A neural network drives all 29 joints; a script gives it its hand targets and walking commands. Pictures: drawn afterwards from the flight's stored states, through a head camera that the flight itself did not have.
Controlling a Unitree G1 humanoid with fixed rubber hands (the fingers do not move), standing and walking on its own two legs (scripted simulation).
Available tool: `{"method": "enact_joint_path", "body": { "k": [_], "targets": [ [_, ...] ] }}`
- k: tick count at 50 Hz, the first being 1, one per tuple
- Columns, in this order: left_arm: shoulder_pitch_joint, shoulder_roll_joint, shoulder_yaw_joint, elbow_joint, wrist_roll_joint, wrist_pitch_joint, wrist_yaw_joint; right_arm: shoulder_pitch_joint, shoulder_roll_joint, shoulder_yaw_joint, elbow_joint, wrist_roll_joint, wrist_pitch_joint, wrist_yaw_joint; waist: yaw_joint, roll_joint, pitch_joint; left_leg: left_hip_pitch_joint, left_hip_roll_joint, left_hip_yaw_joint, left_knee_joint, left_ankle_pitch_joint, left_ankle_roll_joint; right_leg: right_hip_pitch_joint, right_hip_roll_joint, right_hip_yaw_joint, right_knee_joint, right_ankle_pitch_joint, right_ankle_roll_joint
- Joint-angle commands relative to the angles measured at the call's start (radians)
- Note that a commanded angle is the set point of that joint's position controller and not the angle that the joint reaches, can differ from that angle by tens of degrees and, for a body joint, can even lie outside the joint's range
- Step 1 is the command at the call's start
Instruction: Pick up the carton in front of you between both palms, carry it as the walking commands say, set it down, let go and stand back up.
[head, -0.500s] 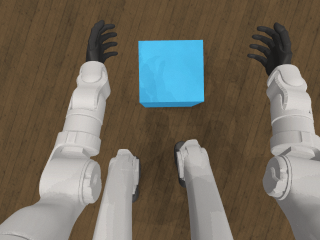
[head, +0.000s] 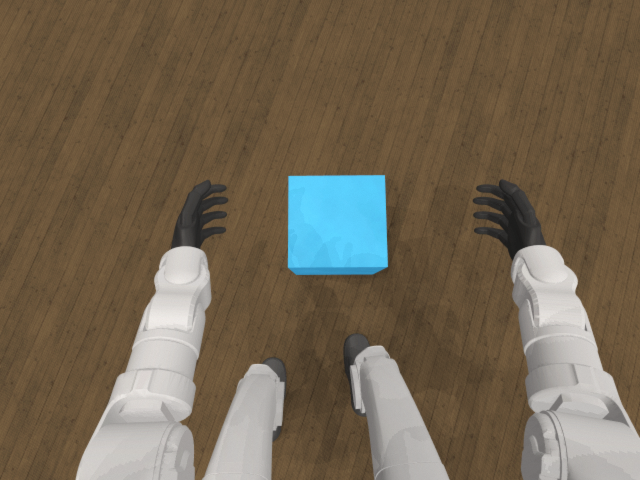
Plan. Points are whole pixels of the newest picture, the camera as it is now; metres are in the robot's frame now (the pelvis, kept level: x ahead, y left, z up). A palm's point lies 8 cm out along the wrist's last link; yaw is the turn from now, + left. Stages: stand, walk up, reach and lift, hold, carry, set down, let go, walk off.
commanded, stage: let go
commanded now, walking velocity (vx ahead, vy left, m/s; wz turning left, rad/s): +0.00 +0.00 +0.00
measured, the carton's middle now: (335, 230) +0.47 -0.06 -0.56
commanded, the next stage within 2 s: stand in 0.98 s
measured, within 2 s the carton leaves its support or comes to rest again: neither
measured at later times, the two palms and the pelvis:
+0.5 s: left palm (43, 378) +0.25 +0.25 +0.00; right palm (553, 377) +0.22 -0.21 +0.01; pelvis +0.06 +0.03 +0.08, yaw -2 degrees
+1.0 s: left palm (19, 406) +0.23 +0.26 +0.01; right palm (558, 383) +0.22 -0.21 +0.02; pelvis +0.06 +0.03 +0.08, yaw -2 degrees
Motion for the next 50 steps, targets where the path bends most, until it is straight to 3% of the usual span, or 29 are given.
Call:
{"method": "enact_joint_path", "body": {
  "k": [1, 12, 21, 28, 35, 46, 47, 49, 50],
  "targets": [
    [-0.013, 0.084, -0.012, -0.148, -0.006, -0.047, -0.016, 0.007, -0.104, 0.016, -0.159, 0.019, -0.037, -0.006, -0.025, -0.085, -0.73, 0.146, -0.042, 0.107, -0.146, 0.145, -0.003, 0.945, -0.017, 0.007, -0.104, 0.456, 0.032],
    [0.415, 0.134, -0.052, -0.114, -0.04, -0.135, -0.083, 0.472, -0.035, 0.109, -0.218, 0.077, -0.111, -0.038, 0.015, -0.083, -0.499, 0.425, -0.021, 0.072, -0.332, 0.255, 0.015, 1.17, -0.036, 0.048, -0.265, 0.609, 0.042],
    [0.65, 0.182, -0.091, -0.184, -0.076, -0.161, -0.125, 0.722, -0.027, 0.174, -0.302, 0.089, -0.128, -0.057, 0.037, -0.014, -0.209, 0.842, 0.002, 0.045, -0.526, 0.348, 0.021, 1.23, -0.007, -0.001, -0.472, 0.444, 0.043],
    [0.71, 0.198, -0.126, -0.229, -0.1, -0.108, -0.151, 0.758, -0.045, 0.187, -0.329, 0.075, -0.067, -0.051, 0.048, 0.031, 0.021, 0.946, 0.036, 0.028, -0.639, 0.295, 0.019, 1.284, 0.022, -0.039, -0.554, 0.251, 0.039],
    [0.708, 0.205, -0.13, -0.243, -0.104, -0.039, -0.164, 0.746, -0.06, 0.179, -0.335, 0.052, 0.012, -0.041, 0.045, 0.03, 0.14, 0.905, 0.058, 0.019, -0.679, 0.217, 0.034, 1.376, 0.039, -0.055, -0.525, 0.201, 0.043],
    [0.713, 0.218, -0.114, -0.247, -0.089, -0.008, -0.166, 0.751, -0.049, 0.183, -0.357, 0.053, 0.037, -0.048, 0.054, 0.0, 0.104, 1.018, 0.034, 0.033, -0.615, 0.379, 0.017, 1.369, 0.024, -0.038, -0.54, 0.298, 0.036],
    [0.769, 0.225, -0.116, -0.18, -0.105, -0.034, -0.143, 0.716, -0.085, 0.175, -0.404, 0.034, 0.089, -0.073, 0.06, -0.019, 0.033, 1.084, 0.032, 0.033, -0.582, 0.466, 0.017, 1.334, 0.052, -0.043, -0.511, 0.289, 0.043],
    [0.743, 0.221, -0.128, -0.208, -0.116, -0.044, -0.13, 0.758, -0.065, 0.194, -0.393, 0.044, 0.103, -0.091, 0.049, 0.007, 0.036, 1.072, 0.028, 0.028, -0.564, 0.495, 0.011, 1.311, 0.046, -0.034, -0.509, 0.302, 0.038],
    [0.866, 0.308, -0.101, -0.018, -0.07, -0.11, -0.097, 0.796, -0.12, 0.182, -0.24, 0.03, -0.015, -0.126, 0.066, -0.001, 0.08, 1.112, 0.104, 0.09, -0.514, -0.04, 0.009, 1.025, -0.099, 0.067, -0.567, 0.091, 0.072]
  ]
}}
